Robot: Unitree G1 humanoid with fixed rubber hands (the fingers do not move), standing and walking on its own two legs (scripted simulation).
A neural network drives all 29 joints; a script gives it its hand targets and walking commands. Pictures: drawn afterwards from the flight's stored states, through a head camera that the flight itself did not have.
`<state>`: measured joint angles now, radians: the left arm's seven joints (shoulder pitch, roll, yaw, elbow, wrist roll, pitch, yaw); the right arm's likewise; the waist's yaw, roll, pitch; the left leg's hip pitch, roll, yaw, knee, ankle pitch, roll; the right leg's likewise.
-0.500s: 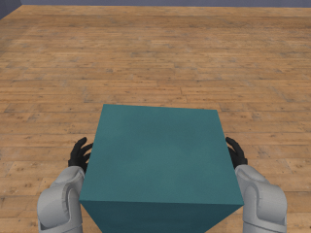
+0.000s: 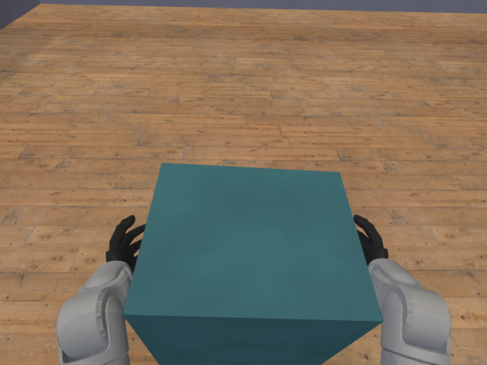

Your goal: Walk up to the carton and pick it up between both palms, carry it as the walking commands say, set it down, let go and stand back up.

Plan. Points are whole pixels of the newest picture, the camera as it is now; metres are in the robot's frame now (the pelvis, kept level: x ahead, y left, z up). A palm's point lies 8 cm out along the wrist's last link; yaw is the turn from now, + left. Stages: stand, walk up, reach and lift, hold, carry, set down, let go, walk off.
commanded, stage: carry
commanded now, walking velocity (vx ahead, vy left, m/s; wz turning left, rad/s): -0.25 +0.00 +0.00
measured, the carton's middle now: (244, 276) +0.27 +0.02 +0.02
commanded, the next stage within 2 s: none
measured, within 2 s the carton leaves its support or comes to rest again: neither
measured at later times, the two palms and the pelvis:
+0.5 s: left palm out of the picture +0.09 +0.18 +0.07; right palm out of the picture +0.11 -0.17 +0.08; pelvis -0.15 -0.01 +0.00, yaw +1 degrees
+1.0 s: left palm out of the picture -0.04 +0.15 +0.07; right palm out of the picture -0.03 -0.21 +0.07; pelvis -0.30 -0.03 -0.01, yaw +0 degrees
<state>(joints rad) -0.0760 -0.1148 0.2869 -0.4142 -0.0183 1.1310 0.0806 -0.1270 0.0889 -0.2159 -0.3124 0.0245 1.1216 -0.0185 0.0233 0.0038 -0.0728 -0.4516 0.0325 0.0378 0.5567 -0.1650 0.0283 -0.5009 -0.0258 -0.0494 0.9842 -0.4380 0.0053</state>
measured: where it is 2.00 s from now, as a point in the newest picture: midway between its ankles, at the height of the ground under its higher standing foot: outside the picture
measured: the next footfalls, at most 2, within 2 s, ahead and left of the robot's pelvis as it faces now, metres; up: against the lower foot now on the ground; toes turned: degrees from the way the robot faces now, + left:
right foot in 0.10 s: +0.01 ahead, -0.14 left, +0.00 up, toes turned -4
left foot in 0.36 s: -0.08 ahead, +0.10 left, +0.00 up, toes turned +3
